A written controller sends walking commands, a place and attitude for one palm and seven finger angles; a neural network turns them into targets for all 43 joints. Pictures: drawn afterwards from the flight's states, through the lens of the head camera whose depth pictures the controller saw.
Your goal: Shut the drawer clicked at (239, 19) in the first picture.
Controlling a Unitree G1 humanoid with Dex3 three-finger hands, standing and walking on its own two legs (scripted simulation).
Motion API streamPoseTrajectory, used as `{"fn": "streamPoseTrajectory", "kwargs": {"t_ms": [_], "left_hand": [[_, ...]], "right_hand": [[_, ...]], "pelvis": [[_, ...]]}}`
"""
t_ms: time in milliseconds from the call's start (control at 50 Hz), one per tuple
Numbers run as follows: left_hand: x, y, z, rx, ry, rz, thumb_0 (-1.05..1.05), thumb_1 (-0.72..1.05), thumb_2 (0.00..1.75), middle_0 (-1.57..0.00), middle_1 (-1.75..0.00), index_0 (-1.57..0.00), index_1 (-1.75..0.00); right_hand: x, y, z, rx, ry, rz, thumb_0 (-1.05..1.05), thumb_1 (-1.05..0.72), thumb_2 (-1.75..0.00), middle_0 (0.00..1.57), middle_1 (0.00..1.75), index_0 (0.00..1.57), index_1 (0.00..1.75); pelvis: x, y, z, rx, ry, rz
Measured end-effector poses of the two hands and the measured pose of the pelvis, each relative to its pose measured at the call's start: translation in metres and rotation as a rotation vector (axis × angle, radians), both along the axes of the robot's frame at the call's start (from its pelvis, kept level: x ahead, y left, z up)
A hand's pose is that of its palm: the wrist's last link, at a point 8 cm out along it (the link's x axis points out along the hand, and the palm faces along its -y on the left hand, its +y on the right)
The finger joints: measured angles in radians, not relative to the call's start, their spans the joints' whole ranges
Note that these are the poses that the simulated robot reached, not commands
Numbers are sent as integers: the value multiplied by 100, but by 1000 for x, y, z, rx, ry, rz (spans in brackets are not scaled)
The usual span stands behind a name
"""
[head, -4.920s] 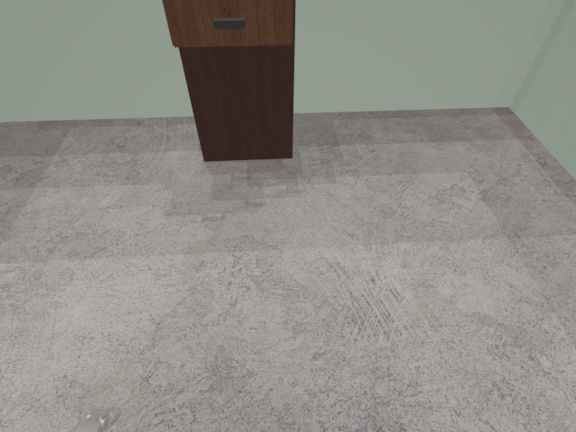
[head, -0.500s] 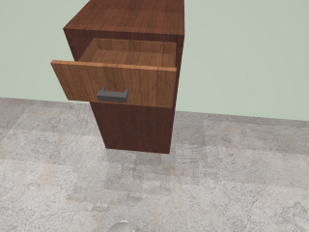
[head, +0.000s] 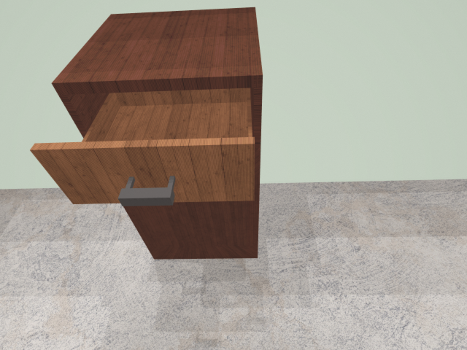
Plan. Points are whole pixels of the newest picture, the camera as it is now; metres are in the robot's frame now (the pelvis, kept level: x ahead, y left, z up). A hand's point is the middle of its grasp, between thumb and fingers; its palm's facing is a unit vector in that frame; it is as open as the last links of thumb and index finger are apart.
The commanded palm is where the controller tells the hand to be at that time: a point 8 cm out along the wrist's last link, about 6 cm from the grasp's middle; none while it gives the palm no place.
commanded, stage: come to a stop and stand still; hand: left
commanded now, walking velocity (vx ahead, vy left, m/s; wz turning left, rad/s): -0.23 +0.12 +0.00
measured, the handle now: (149, 188) +0.42 +0.20 +0.03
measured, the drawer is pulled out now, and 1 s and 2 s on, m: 0.19 0.19 0.19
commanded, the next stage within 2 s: look again from close up in 1.26 s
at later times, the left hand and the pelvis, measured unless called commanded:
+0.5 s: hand out of the picture -0.01 +0.24 -0.17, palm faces +0.11 -0.97 -0.21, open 7.3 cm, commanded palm none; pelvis -0.05 +0.05 +0.01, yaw +2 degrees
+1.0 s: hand out of the picture -0.11 +0.19 -0.17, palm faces +0.05 -0.99 -0.16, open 7.4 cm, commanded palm none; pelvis -0.10 +0.03 +0.01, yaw +1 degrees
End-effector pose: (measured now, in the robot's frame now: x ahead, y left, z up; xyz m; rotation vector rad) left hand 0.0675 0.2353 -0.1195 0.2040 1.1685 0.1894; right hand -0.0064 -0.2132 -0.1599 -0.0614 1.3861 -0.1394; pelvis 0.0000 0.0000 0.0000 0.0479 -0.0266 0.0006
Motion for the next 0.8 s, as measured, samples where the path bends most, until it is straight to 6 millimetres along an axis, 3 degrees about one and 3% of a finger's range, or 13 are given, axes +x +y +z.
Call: {"fn": "streamPoseTrajectory", "kwargs": {"t_ms": [120, 240, 360, 420, 540, 680, 800], "left_hand": [[19, -23, 1, -31, 14, -6, -1, 92, 90, -20, -30, -20, -30], [8, -13, -2, -39, 21, 31, -1, 92, 90, -21, -30, -21, -30], [-33, 20, -14, -42, 71, 57, -1, 91, 90, -21, -30, -21, -30], [-56, 39, -24, -55, 101, 77, 0, 91, 90, -21, -30, -20, -30], [-102, 59, -17, -61, 165, 113, 0, 91, 90, -20, -30, -20, -30], [-156, 55, -14, -52, 286, 105, 0, 91, 90, -20, -30, -20, -30], [-181, 34, -9, -56, 314, 82, 0, 91, 90, -20, -30, -20, -30]], "right_hand": [[4, 0, 6, 12, 53, -20, 0, -91, -90, 20, 30, 20, 30], [10, -5, 13, -38, 58, 12, 0, -91, -90, 20, 30, 20, 30], [14, 1, 20, -97, -25, 34, 0, -91, -90, 20, 30, 19, 30], [5, 12, 26, -120, -58, 41, 0, -91, -90, 19, 30, 19, 30], [-13, 37, 38, -108, -48, 68, 0, -91, -90, 20, 30, 19, 30], [-24, 39, 32, -96, -51, 57, 1, -93, -90, 20, 30, 20, 30], [-47, 33, 22, -65, -46, 18, 0, -93, -90, 20, 30, 20, 30]], "pelvis": [[10, -8, 7, -24, 15, 22], [-4, -1, 8, -26, 14, 33], [-27, 22, 4, -43, 6, 32], [-38, 35, 1, -41, -9, 24], [-50, 50, 12, -54, 10, 28], [-66, 53, 12, -31, 36, 9], [-82, 47, 12, -39, 20, 6]]}}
